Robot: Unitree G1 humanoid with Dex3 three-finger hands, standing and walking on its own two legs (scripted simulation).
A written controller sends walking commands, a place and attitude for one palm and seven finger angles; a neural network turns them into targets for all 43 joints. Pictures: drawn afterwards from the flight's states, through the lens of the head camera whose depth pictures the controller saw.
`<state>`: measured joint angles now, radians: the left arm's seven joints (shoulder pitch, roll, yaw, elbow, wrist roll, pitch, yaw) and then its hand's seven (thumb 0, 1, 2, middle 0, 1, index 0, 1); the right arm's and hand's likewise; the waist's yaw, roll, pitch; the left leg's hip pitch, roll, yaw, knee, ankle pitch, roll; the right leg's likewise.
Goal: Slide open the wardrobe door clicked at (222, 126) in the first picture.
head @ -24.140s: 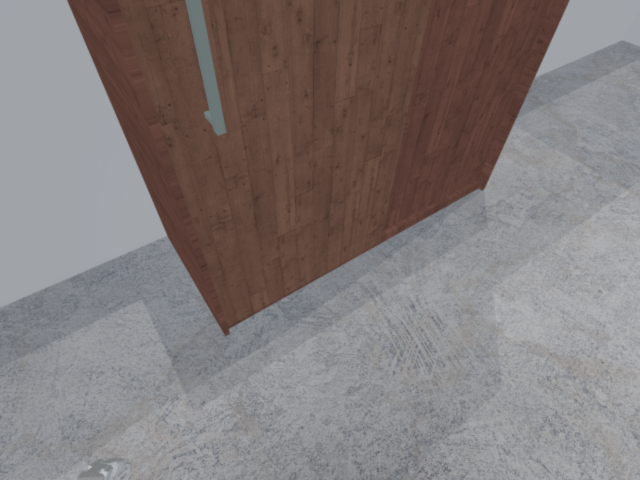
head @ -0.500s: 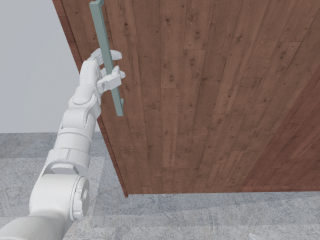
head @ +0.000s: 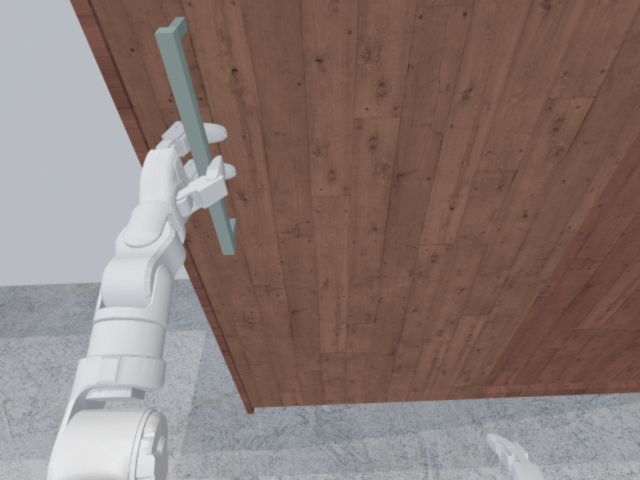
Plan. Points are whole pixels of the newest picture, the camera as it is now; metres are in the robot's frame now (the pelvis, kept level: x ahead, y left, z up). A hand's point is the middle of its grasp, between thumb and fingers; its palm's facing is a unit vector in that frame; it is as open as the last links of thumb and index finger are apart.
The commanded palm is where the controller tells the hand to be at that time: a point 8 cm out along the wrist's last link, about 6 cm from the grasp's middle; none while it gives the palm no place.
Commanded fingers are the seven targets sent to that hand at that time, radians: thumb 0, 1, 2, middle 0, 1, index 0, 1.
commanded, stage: tug the door sideways, standing still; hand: left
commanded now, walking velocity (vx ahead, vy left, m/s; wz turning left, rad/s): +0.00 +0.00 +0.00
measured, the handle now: (208, 156) +0.47 +0.16 +0.20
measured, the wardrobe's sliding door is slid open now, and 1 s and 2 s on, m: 0.00 0.01 0.05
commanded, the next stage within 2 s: step sideways, sliding the door along in 0.80 s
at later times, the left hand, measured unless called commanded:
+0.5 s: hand (222, 180) +0.41 +0.13 +0.20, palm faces +0.13 -0.99 -0.03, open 5.6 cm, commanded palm +0.38 +0.13 +0.20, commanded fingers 0.00 0.90 0.90 -0.45 -1.40 -0.45 -1.40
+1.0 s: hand (228, 183) +0.41 +0.12 +0.20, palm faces +0.08 -0.99 -0.10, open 5.8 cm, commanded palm +0.39 +0.16 +0.20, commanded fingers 0.00 0.90 0.90 -0.45 -1.40 -0.45 -1.40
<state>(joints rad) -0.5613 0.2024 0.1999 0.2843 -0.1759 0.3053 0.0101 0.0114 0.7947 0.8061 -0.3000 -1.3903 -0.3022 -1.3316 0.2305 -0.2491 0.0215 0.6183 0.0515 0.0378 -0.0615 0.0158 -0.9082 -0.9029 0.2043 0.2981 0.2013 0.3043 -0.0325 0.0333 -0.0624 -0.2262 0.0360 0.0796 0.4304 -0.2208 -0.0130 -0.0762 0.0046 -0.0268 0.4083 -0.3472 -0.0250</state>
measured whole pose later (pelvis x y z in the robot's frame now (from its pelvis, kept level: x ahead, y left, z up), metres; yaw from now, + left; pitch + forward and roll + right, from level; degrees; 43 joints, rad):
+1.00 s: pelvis -0.04 +0.01 -0.01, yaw +3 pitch +2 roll +0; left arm -0.88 0.19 0.04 0.71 -0.13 0.07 0.11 0.00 0.77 0.83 -0.36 -1.38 -0.28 -1.40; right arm 0.24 -0.23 0.02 0.73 0.03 -0.06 -0.06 0.01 -0.91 -0.90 0.21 0.30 0.20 0.30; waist -0.01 0.04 -0.01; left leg -0.37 0.02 0.02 0.54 -0.21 0.00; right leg -0.20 -0.01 -0.06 0.55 -0.37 -0.01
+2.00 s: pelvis +0.10 -0.19 -0.01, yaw +11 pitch -2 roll -3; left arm -0.50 0.19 0.12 -0.12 -0.05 -0.08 0.14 -0.02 0.77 0.84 -0.45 -1.40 -0.21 -1.32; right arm 0.08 -0.23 -0.07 0.57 0.03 -0.10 0.02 0.02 -0.91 -0.90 0.20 0.30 0.20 0.30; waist 0.14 0.05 0.33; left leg -0.19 0.21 0.07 0.57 -0.32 -0.09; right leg -0.46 0.00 -0.05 0.95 -0.44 0.01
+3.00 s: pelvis +0.09 -0.44 -0.01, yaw +5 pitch -2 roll +0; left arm -0.35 0.14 0.05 -0.21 -0.06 -0.07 0.16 0.00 0.81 0.85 -0.45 -1.40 -0.08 -1.25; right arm 0.06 -0.23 -0.06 0.57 0.02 -0.08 0.00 0.02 -0.91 -0.90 0.20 0.30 0.20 0.30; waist 0.06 0.01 0.24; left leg -0.27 0.10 0.09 0.61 -0.27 -0.02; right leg -0.45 0.02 -0.03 0.84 -0.38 -0.01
